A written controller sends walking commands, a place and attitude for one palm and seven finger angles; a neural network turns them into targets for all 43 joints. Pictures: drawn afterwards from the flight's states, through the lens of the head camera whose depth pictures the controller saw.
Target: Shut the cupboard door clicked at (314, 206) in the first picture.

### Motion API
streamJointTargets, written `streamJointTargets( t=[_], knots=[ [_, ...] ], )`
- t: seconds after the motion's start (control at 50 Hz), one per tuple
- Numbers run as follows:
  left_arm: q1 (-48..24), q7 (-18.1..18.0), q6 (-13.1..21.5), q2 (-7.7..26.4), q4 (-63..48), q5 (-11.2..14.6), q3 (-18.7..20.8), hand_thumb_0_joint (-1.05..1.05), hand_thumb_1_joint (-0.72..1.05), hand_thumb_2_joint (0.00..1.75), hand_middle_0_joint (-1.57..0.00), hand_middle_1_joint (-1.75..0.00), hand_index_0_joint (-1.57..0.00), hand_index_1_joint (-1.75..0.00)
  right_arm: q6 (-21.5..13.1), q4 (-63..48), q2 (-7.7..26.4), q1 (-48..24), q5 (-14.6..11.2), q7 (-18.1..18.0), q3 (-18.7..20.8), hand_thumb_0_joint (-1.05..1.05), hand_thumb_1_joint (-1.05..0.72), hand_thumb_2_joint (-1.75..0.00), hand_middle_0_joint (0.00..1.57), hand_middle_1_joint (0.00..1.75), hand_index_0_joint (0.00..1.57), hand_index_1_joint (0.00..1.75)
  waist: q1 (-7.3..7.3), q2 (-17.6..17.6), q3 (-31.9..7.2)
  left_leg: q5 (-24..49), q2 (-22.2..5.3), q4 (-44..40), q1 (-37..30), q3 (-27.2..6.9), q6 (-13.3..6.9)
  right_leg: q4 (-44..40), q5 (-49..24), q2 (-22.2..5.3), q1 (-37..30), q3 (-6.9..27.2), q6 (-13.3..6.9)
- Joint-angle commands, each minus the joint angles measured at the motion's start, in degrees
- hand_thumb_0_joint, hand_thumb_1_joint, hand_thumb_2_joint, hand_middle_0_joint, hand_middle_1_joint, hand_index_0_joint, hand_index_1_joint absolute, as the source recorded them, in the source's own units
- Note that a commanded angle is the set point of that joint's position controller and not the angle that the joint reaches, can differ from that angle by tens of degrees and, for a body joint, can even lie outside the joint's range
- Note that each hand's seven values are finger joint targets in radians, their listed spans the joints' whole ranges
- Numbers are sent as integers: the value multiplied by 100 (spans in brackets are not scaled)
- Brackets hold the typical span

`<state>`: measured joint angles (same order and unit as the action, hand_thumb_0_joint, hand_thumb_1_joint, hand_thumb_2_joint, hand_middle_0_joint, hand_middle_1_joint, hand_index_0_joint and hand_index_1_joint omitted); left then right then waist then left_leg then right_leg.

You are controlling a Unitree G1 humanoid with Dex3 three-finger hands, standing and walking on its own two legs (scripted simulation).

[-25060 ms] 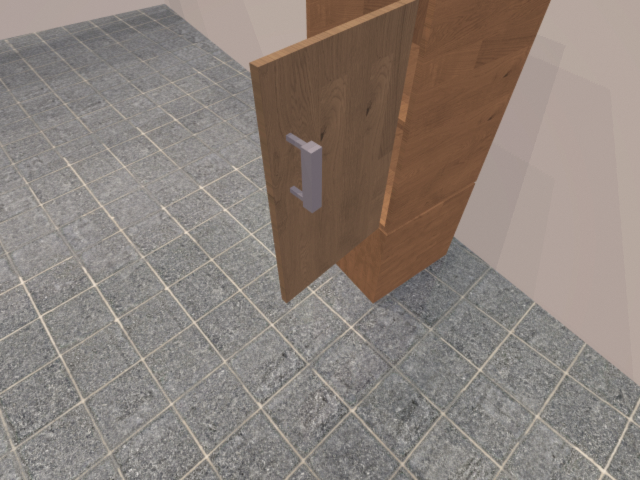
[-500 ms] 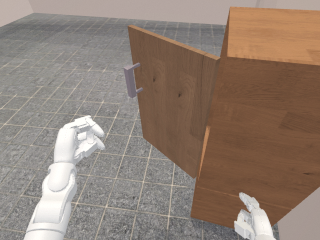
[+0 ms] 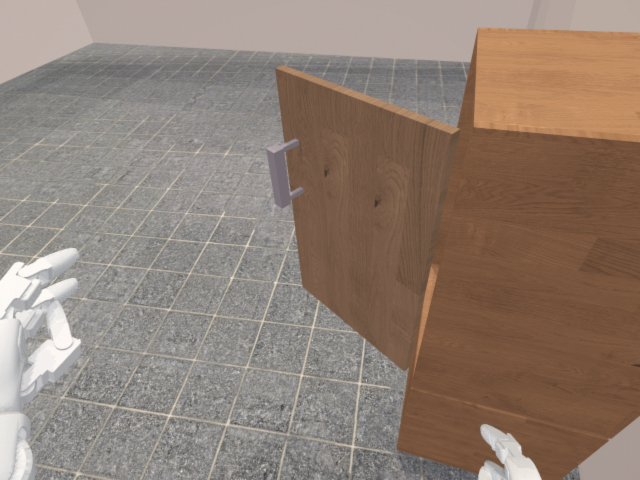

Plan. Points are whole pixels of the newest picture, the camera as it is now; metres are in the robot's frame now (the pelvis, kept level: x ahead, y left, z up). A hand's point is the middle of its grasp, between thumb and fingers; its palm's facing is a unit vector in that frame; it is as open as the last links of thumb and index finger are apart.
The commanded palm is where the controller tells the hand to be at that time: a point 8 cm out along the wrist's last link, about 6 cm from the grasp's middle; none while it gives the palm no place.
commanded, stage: draw the hand back to the body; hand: left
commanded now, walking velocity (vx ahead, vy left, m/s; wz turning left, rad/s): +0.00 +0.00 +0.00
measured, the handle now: (287, 173) +0.65 +0.15 +0.06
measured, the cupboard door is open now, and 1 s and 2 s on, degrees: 60 60 60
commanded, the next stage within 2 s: step back with the hand held close in 0.36 s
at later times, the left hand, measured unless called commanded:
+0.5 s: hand (70, 355) +0.18 +0.26 +0.16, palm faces +0.49 -0.78 -0.39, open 7.4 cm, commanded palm +0.13 +0.29 +0.17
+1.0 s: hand (31, 382) +0.15 +0.28 +0.16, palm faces +0.45 -0.74 -0.49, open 7.4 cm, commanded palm +0.09 +0.31 +0.17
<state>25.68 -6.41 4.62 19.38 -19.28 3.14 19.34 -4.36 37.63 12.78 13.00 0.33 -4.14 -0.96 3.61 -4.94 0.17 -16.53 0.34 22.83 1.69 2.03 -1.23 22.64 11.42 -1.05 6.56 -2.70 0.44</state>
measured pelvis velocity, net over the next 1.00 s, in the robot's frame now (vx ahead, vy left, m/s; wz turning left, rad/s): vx -0.06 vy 0.01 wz -0.02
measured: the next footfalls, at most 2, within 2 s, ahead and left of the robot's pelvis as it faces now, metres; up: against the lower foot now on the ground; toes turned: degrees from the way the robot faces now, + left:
right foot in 2.00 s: -0.29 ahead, -0.08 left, +0.00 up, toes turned -3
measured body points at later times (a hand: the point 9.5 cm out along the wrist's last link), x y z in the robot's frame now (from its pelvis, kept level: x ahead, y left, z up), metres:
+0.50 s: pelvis -0.01 -0.01 +0.00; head -0.04 -0.03 +0.45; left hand +0.14 +0.30 +0.18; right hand +0.17 -0.22 -0.09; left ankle -0.04 +0.10 -0.74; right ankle +0.01 -0.12 -0.74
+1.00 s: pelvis -0.06 +0.01 -0.02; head -0.06 +0.01 +0.43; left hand +0.12 +0.32 +0.19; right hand +0.11 -0.24 -0.10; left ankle -0.04 +0.10 -0.74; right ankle +0.01 -0.12 -0.74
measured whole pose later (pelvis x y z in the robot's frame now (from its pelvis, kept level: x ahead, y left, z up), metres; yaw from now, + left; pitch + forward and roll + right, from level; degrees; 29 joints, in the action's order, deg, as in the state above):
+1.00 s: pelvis -0.06 +0.01 -0.02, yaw -1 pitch -1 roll +0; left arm 29.9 -9.0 10.2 24.0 -26.3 1.5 25.5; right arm -1.4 31.3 13.3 13.0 -0.2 -5.3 0.3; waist 0.2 -0.5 -0.4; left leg -17.9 1.5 36.1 17.9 4.3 -3.2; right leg 34.6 11.2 -2.6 22.8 -0.3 1.7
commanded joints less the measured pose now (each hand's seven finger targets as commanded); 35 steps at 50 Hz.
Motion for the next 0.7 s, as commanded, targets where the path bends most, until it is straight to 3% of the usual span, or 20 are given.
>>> streamJointTargets(
  t=[0.0,0.06,0.16,0.22,0.3,0.34,0.46,0.48,0.5,0.52,0.54,0.62,0.68],
  knots=[
    [-542,-121,473,962,-1271,-33,611,0,90,90,-20,-30,-20,-30,-463,-952,585,-833,-35,-67,245,0,-90,-90,20,30,20,30,-49,151,-131,1640,-181,-388,769,-58,143,-193,-740,56,-363,-19,-85],
    [-758,-154,487,949,-1180,-52,531,0,90,90,-20,-30,-20,-30,-535,-897,645,-797,-35,-108,269,0,-90,-90,20,30,20,30,-86,194,-23,1289,-166,-443,756,-66,102,-249,-447,46,-237,-13,-87],
    [-729,-181,537,1034,-1205,-50,617,0,90,90,-20,-30,-20,-30,-596,-898,615,-868,-28,-138,258,0,-90,-90,20,30,20,30,-14,312,-137,1044,-120,-460,805,-58,57,-274,-298,30,-367,25,-98],
    [-722,-195,553,1196,-1310,-75,781,0,90,90,-20,-30,-20,-30,-616,-879,606,-879,-13,-135,247,0,-90,-90,20,30,20,30,19,-6,-195,1049,-112,-460,831,-71,88,-273,-328,41,-460,43,-125],
    [-661,-176,560,1083,-1372,-64,720,0,90,90,-20,-30,-20,-30,-626,-916,542,-892,-21,-108,217,0,-90,-90,20,30,20,30,12,-144,-73,1014,-118,-495,869,-72,119,-276,-312,55,-437,37,-134],
    [-569,-151,536,1023,-1253,-37,688,0,90,90,-20,-30,-20,-30,-614,-931,535,-899,-31,-108,219,0,-90,-90,20,30,20,30,5,56,33,951,-132,-502,906,-47,102,-332,-251,50,-402,58,-119],
    [-595,-136,527,1009,-1260,-30,663,0,90,90,-20,-30,-20,-30,-595,-929,549,-883,-31,-110,236,0,-90,-90,20,30,20,30,-21,133,-34,954,-135,-488,828,-28,81,-351,-264,59,-371,64,-106],
    [-1147,-177,731,1685,-1450,-18,1307,0,90,90,-20,-30,-20,-30,-459,-1133,817,-785,-87,-81,301,0,-90,-90,20,30,20,30,-262,215,213,289,-242,-208,1354,-101,-59,-595,-299,-210,132,733,-154],
    [-610,-139,757,1258,-1102,-34,956,0,90,90,-20,-30,-20,-30,-385,-1058,719,-726,-68,-84,301,0,-90,-90,20,30,20,30,-296,529,113,188,-196,25,1291,-157,-70,-686,-160,-432,351,834,-210],
    [-524,-135,807,1297,-1193,-63,979,0,90,90,-20,-30,-20,-30,-339,-1068,745,-742,-47,-81,323,0,-90,-90,20,30,20,30,-288,573,34,244,-166,163,1263,-173,-55,-709,-213,-533,450,942,-275],
    [-367,-131,841,1124,-1161,-66,813,0,90,90,-20,-30,-20,-30,-302,-1097,686,-731,-56,-65,299,0,-90,-90,20,30,20,30,-314,648,-191,352,-187,270,1187,-153,-48,-613,-303,-643,440,924,-298],
    [20,-258,867,1377,-1448,-50,1057,0,90,90,-20,-30,-20,-30,-165,-1189,787,-701,-66,-108,382,0,-90,-90,20,30,20,30,-322,264,-810,1304,-348,227,1188,-286,-13,109,-1513,-569,128,663,-258],
    [277,-315,831,1504,-1615,-24,1242,0,90,90,-20,-30,-20,-30,-21,-1351,789,-665,-85,-142,420,0,-90,-90,20,30,20,30,-314,287,-1170,2375,-494,337,1380,-328,51,725,-2572,-478,-218,510,-182]
  ],
)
